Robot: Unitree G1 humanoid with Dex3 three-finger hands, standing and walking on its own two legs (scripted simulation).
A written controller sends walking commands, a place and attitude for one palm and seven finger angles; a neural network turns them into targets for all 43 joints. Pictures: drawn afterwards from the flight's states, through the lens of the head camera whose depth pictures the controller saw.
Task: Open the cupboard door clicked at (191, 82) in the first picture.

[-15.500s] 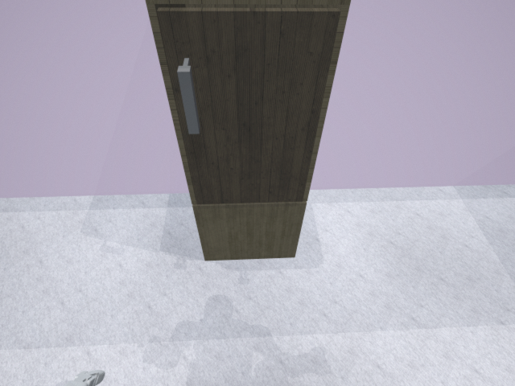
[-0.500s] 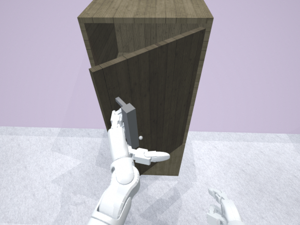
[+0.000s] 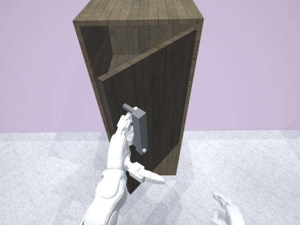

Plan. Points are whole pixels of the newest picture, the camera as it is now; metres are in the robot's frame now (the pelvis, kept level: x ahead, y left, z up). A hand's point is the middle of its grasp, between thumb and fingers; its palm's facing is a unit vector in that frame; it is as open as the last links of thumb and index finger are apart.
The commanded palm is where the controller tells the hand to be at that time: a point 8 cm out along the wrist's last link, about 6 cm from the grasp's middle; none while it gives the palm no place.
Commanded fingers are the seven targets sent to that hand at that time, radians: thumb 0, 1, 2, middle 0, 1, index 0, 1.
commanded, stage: slide the hand sideways off the handle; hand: left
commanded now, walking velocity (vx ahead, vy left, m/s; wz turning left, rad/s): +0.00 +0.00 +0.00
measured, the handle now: (134, 129) +0.34 +0.07 +0.10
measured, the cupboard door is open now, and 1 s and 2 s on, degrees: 48 47 47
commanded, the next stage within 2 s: draw the hand back to the body in 0.84 s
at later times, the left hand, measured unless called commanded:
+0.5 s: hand (124, 166) +0.23 +0.08 +0.10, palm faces +0.01 -1.00 +0.01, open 16.2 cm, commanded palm +0.19 +0.14 +0.10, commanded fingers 0.00 -0.50 0.30 -0.15 -0.30 -0.15 -0.30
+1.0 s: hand (107, 182) +0.19 +0.11 +0.10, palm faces +0.03 -1.00 -0.01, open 16.4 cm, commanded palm +0.16 +0.17 +0.11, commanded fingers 0.00 -0.50 0.30 -0.15 -0.30 -0.15 -0.30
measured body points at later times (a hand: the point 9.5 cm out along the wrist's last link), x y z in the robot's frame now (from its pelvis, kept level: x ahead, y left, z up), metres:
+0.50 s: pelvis +0.02 -0.01 +0.00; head +0.01 -0.03 +0.45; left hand +0.22 +0.13 +0.10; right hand +0.22 -0.21 -0.07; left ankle +0.03 +0.11 -0.72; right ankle +0.00 -0.11 -0.72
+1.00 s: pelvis +0.02 -0.01 -0.02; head +0.02 -0.03 +0.43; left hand +0.19 +0.16 +0.10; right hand +0.21 -0.23 -0.08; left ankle +0.03 +0.11 -0.72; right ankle +0.00 -0.11 -0.72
